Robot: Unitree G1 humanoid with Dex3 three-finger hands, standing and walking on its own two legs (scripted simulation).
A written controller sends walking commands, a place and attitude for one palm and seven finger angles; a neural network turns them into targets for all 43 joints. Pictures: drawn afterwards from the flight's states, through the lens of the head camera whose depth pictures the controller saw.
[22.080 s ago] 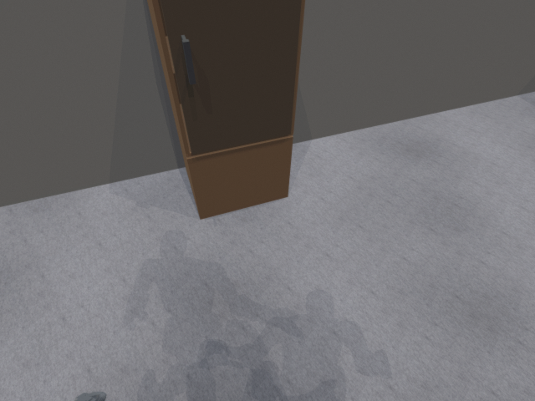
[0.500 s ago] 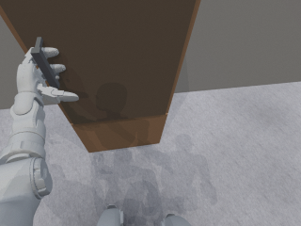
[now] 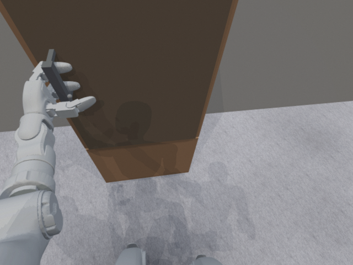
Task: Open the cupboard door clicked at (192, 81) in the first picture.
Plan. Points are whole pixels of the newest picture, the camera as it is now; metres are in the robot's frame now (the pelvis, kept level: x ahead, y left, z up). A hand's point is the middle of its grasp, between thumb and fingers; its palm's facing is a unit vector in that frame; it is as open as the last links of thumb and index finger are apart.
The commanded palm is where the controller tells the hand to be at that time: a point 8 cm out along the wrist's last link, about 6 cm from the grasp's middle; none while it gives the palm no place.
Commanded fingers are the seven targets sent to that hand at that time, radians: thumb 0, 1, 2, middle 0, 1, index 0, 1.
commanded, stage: close the thumb around the handle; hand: left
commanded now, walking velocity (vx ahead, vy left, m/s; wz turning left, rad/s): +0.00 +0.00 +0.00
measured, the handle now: (60, 80) +0.52 +0.25 +0.09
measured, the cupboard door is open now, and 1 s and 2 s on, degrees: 0 18 39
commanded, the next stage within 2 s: pull the door open along its arc in 0.36 s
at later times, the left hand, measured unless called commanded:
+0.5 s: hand (68, 97) +0.46 +0.22 +0.10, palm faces +0.12 -0.99 +0.02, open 5.4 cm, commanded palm +0.43 +0.27 +0.09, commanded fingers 0.00 0.90 0.90 -0.40 -1.35 -0.40 -1.35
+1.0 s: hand (81, 141) +0.35 +0.17 +0.10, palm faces +0.24 -0.97 +0.10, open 6.0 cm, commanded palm +0.28 +0.22 +0.09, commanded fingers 0.00 0.90 0.90 -0.40 -1.35 -0.40 -1.35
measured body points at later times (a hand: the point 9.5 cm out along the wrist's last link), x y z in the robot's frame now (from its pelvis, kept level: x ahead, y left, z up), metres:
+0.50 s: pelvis +0.00 +0.00 +0.00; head +0.08 +0.02 +0.44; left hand +0.45 +0.28 +0.10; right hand +0.03 -0.26 -0.11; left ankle +0.05 +0.12 -0.68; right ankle -0.03 -0.12 -0.68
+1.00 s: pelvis +0.02 +0.01 +0.02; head +0.05 +0.01 +0.46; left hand +0.33 +0.23 +0.09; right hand +0.14 -0.23 -0.09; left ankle +0.05 +0.12 -0.68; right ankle -0.03 -0.12 -0.68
